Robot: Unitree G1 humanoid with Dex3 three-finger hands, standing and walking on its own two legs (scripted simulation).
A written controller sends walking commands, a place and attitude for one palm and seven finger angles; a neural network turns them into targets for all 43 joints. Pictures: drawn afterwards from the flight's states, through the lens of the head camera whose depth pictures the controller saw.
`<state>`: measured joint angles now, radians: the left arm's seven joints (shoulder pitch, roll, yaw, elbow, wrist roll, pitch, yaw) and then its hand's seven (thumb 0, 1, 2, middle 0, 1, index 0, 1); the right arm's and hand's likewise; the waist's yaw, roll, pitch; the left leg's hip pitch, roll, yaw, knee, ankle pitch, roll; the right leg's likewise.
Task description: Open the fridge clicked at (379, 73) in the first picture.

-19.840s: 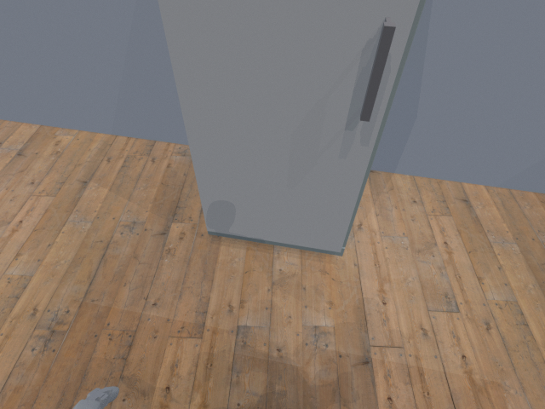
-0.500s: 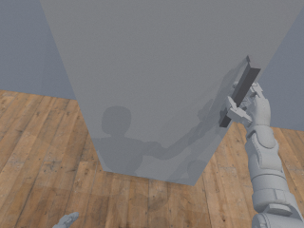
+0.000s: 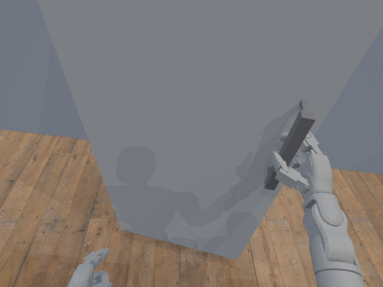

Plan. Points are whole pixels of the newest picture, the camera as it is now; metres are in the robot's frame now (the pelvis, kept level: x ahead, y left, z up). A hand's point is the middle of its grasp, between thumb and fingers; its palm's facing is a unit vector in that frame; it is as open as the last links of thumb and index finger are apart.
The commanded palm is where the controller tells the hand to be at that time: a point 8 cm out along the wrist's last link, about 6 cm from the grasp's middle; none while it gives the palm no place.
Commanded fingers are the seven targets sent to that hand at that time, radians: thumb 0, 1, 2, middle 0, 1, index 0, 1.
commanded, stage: walk backward, drawing the door open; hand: right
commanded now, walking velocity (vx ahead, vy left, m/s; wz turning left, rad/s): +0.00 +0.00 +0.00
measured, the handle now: (284, 149) +0.39 -0.16 +0.12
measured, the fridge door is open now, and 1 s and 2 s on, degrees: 7 37 69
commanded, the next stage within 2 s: stop walking and hold the door back in 1.98 s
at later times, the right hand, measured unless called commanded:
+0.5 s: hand (266, 225) +0.21 -0.09 +0.12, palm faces +0.03 +0.98 -0.20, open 6.8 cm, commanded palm +0.18 -0.14 +0.12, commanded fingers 0.00 -0.90 -0.90 0.45 1.40 0.45 1.40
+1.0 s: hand out of the picture +0.11 -0.01 +0.12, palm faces +0.34 +0.90 -0.26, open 7.0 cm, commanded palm +0.07 -0.04 +0.12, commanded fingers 0.00 -0.90 -0.90 0.45 1.40 0.45 1.40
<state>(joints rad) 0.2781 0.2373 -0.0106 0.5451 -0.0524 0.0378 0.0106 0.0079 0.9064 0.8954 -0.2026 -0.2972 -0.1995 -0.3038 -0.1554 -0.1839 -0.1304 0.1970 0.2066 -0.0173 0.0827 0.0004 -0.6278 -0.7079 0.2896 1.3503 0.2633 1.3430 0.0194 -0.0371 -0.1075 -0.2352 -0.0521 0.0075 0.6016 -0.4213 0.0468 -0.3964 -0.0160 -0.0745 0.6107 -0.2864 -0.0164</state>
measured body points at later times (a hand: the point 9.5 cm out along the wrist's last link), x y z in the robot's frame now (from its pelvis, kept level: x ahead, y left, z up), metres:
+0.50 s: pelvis -0.08 +0.02 +0.01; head -0.07 +0.06 +0.46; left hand +0.09 +0.23 -0.10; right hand +0.21 -0.15 +0.13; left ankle -0.08 +0.08 -0.72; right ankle +0.01 -0.11 -0.73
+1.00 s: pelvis -0.11 +0.19 -0.01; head -0.09 +0.23 +0.44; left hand +0.11 +0.38 -0.13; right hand +0.09 -0.05 +0.13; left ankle -0.07 +0.20 -0.73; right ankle -0.15 +0.04 -0.61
